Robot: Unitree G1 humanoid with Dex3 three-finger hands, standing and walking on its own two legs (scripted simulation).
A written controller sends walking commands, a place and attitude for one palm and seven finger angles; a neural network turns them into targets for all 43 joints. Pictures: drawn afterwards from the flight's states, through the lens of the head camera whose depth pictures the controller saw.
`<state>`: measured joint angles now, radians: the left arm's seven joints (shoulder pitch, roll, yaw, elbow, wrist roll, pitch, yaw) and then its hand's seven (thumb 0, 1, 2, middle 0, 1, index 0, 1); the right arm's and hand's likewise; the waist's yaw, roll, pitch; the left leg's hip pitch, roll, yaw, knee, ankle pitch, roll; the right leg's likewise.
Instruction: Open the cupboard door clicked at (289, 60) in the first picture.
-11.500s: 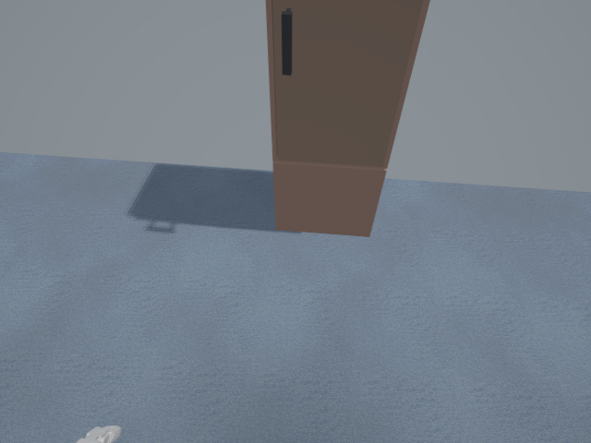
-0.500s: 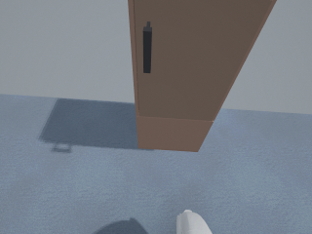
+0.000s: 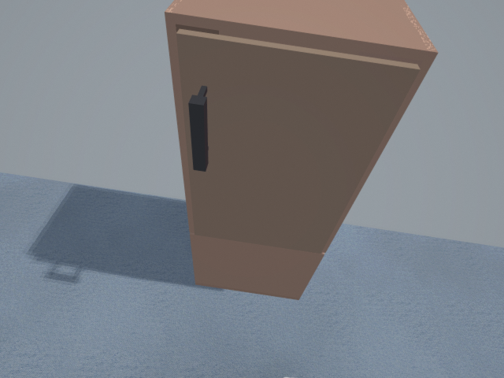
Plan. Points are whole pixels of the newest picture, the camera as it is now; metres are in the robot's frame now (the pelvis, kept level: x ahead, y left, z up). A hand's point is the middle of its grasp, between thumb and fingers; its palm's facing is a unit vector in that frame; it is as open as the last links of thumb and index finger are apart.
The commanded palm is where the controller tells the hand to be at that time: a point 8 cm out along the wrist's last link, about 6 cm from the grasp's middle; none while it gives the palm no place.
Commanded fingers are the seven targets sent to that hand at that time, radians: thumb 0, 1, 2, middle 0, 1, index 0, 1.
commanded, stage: come to a stop and stand still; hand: left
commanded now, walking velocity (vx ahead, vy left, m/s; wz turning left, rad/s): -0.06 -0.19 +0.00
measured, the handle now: (202, 129) +0.52 +0.13 +0.10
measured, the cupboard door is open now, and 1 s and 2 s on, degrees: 0 0 0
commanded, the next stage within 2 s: look again from close up in 1.68 s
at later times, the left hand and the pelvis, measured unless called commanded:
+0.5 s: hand out of the picture +0.05 +0.08 -0.14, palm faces +0.08 -0.96 -0.27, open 7.4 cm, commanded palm none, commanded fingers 0.00 0.90 0.90 -0.20 -0.30 -0.20 -0.30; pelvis +0.02 -0.11 +0.01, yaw +1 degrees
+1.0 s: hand out of the picture -0.02 +0.16 -0.16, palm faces +0.07 -0.98 -0.18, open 7.4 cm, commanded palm none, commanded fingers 0.00 0.90 0.90 -0.20 -0.30 -0.20 -0.30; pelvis -0.03 -0.04 +0.02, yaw +2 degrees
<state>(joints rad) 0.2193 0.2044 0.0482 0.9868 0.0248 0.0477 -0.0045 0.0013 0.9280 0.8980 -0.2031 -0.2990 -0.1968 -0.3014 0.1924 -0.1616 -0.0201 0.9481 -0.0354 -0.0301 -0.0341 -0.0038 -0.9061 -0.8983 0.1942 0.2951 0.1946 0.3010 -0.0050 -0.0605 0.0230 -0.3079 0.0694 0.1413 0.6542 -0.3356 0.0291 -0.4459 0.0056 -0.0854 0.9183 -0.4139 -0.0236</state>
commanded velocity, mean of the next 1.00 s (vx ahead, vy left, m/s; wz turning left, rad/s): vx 0.01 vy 0.04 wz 0.00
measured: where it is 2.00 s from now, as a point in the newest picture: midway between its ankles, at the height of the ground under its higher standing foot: outside the picture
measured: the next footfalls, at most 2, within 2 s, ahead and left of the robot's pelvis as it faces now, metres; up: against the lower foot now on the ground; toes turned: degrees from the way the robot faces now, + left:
right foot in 0.26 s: +0.10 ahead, -0.23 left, +0.00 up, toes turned -5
left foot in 0.76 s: +0.02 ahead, +0.04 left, +0.00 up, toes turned +5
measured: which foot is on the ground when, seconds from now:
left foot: down 0.00-0.26, up 0.28-0.74, down 0.76-1.00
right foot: up 0.00-0.24, down 0.26-0.76, up 0.78-1.00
